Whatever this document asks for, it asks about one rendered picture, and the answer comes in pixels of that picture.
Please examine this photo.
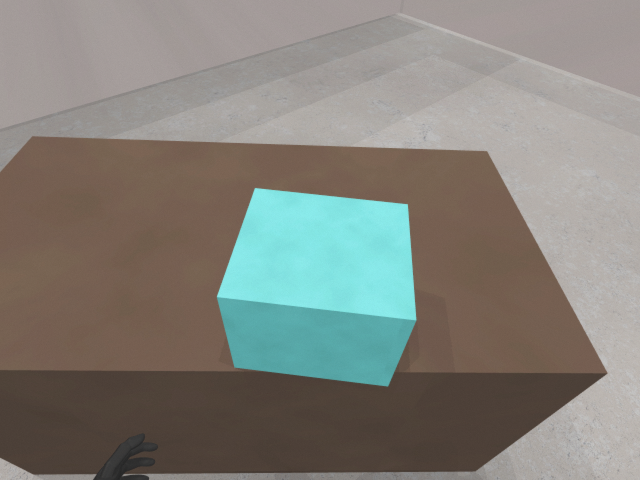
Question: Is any left robot hand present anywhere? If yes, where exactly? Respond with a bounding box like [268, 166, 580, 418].
[93, 433, 158, 480]

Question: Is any carton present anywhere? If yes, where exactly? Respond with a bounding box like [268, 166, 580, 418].
[217, 188, 416, 386]

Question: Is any pedestal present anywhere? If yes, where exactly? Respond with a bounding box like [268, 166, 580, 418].
[0, 136, 608, 475]

